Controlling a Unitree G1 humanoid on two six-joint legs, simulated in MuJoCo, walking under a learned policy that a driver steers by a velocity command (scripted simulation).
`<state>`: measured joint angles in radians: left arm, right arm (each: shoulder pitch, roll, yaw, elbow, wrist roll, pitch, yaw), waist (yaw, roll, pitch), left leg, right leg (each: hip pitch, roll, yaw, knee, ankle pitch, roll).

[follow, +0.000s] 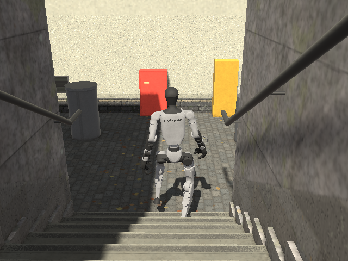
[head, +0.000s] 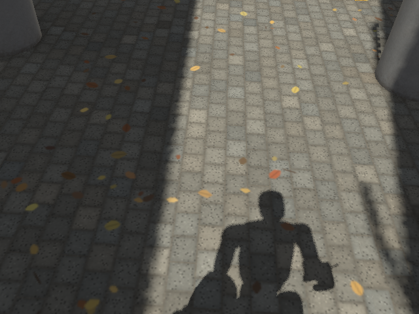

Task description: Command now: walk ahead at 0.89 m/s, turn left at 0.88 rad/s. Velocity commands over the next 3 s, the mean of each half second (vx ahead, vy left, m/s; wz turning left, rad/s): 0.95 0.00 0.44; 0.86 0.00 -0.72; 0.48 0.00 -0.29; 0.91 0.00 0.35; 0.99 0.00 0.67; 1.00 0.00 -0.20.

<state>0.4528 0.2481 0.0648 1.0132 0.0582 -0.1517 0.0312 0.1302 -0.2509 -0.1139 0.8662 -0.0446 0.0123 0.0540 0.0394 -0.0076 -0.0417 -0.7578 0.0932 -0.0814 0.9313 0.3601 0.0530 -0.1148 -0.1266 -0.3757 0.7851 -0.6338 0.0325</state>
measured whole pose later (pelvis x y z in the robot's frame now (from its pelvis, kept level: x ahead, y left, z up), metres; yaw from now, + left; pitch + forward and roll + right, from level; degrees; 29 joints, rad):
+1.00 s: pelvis +0.87 +0.12 -0.12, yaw -14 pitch +2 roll +1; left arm 0.47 0.24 0.09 0.91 -0.04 -0.05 0.02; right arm -0.13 -0.24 0.00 0.63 0.01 -0.13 0.01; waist 0.13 0.03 0.07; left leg -0.61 -0.01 -0.09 0.42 0.15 -0.02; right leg 0.03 0.15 0.28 0.43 -0.45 -0.12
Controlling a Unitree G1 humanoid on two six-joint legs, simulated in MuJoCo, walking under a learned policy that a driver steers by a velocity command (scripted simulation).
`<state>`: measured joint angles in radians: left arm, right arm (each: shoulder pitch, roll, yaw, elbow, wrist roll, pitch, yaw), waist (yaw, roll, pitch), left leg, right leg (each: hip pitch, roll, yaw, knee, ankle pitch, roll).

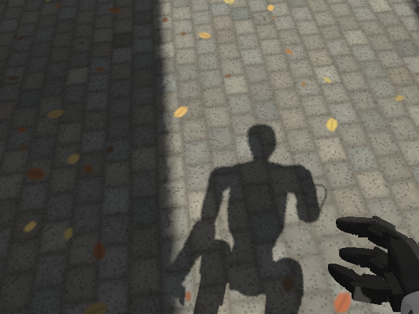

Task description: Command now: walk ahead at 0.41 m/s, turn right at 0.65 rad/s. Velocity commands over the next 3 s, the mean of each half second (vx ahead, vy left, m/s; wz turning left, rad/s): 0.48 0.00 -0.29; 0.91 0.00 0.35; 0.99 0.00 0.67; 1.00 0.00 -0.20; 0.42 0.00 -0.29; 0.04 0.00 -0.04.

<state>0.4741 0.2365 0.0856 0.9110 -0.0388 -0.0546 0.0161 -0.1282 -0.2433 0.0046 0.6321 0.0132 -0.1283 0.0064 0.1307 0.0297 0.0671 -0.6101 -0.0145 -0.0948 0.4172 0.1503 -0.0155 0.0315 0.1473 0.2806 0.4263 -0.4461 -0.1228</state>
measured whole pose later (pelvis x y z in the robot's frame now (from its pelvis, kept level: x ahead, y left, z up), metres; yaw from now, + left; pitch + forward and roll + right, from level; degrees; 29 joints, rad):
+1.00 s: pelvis +0.55 +0.08 +0.01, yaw +6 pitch +2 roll +1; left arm 0.25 0.27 0.01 0.70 0.06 -0.09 -0.02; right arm 0.33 -0.32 -0.06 0.76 -0.02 -0.03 0.03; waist -0.01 -0.02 0.01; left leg -0.31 -0.13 -0.01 0.52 -0.25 0.11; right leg -0.45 -0.08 0.03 1.22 -0.31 -0.01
